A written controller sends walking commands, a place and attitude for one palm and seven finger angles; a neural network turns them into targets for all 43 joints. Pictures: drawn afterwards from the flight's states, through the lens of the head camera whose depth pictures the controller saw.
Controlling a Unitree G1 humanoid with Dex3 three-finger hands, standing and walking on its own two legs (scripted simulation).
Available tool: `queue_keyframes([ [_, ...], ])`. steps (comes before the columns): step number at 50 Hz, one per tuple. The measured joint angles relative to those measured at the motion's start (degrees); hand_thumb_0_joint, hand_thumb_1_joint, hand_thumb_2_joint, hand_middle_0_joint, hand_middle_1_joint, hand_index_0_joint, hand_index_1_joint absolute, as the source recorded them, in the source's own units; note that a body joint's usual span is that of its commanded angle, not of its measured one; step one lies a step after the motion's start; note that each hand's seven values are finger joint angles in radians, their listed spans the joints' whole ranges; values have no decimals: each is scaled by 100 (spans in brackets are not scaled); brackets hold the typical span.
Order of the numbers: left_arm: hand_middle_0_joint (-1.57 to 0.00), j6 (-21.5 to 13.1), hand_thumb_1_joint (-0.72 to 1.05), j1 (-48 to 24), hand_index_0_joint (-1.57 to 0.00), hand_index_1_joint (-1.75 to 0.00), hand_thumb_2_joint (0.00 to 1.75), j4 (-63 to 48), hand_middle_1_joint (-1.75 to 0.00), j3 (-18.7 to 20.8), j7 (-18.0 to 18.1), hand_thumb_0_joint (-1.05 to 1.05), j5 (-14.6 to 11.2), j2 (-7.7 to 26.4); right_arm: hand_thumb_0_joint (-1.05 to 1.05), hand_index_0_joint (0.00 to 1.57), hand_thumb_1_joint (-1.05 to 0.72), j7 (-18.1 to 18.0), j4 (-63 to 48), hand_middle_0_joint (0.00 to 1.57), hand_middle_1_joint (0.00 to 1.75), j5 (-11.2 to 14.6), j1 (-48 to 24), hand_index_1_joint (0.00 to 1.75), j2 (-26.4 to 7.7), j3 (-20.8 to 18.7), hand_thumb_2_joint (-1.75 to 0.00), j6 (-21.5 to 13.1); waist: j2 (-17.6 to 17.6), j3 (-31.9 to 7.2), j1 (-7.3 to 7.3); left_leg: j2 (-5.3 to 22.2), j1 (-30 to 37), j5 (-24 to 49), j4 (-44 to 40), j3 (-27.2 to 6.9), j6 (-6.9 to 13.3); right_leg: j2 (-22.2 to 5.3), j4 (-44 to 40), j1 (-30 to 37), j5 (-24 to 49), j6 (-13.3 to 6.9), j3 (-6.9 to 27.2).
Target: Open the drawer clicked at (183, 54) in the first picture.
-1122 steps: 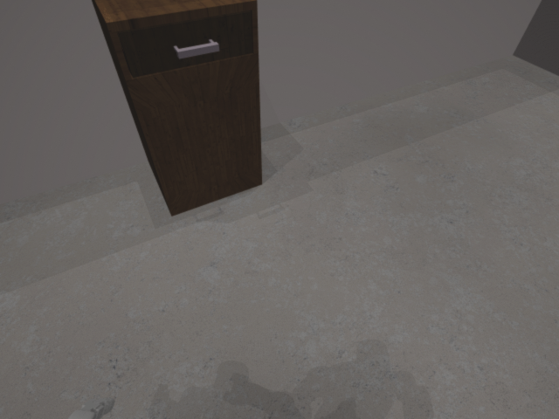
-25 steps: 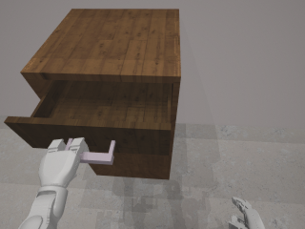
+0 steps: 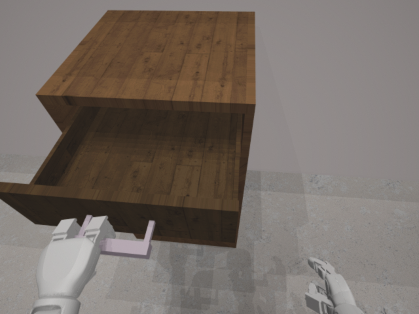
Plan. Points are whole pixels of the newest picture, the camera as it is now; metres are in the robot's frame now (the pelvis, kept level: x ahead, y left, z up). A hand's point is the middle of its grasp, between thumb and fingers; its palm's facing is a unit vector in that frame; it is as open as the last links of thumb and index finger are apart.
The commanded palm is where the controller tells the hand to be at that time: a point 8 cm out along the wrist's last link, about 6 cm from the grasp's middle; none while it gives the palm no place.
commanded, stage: pull the drawer open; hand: left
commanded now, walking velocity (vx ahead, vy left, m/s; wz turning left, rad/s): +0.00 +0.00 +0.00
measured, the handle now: (115, 235) +0.24 +0.20 +0.03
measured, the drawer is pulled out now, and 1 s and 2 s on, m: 0.23 0.30 0.30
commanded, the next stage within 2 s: open the thumb to release the handle in 0.96 s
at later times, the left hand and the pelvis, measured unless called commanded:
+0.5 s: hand (75, 298) +0.14 +0.25 +0.01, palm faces -0.03 -0.09 -1.00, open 5.3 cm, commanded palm +0.10 +0.25 +0.05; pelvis -0.01 +0.00 -0.01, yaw +0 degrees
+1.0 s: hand out of the picture +0.11 +0.25 +0.01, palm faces -0.04 -0.09 -0.99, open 5.6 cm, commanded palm +0.06 +0.25 +0.05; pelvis -0.02 +0.00 -0.02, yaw -1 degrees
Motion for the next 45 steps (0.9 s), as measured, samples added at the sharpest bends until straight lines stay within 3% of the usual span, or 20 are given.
queue_keyframes([
  [9, -35, -202, 76, 445, -40, -135, 82, -353, -135, 91, 184, 0, 21, 75, 1, 20, -90, 43, -70, 20, 30, -58, -29, 30, -24, -7, -90, 66, -20, -8, 84, -1, -266, -94, 288, -24, -5, -8, 289, -259, -103, -11, -25],
  [23, -36, -210, 77, 1040, -40, -135, 81, -627, -135, 199, 303, -1, -152, 192, 1, 20, -90, 43, -226, 20, 30, -16, 36, 30, -12, 53, -90, 167, -6, -75, 29, 36, -394, -143, 457, 27, -21, 25, 495, -431, -146, -31, 26],
  [45, -40, -359, 76, 1876, -36, -135, 78, -991, -135, 344, 491, -1, -300, 232, 1, 20, -90, 104, -428, 20, 30, -14, 13, 30, -65, 12, -90, 242, -32, -185, 87, 69, -565, -174, 597, 107, -25, 58, 675, -658, -162, -35, 108],
])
